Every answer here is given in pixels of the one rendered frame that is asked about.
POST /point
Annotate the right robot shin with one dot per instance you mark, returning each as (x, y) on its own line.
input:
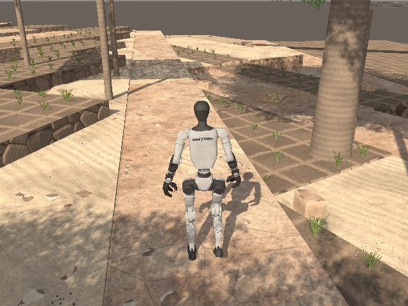
(217, 226)

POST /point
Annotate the left robot upper arm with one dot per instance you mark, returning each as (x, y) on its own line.
(179, 146)

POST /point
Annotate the robot right hand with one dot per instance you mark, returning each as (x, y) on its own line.
(231, 178)

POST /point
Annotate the right robot upper arm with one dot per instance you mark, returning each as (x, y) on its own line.
(226, 144)

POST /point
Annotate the right robot forearm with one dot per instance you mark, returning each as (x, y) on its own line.
(233, 167)

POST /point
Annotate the robot right thigh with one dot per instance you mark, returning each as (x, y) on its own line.
(218, 188)

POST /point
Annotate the robot left hand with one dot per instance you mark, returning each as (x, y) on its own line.
(167, 188)

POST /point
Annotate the left robot forearm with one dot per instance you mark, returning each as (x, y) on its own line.
(171, 171)

